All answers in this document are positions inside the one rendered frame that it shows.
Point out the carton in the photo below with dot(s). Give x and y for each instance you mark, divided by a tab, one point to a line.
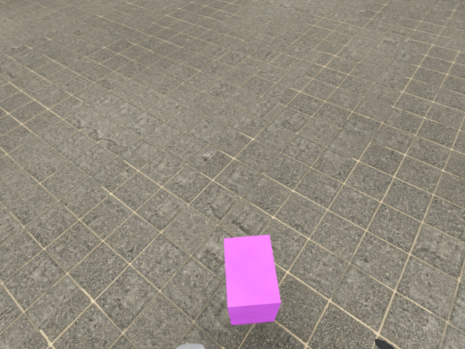
252	287

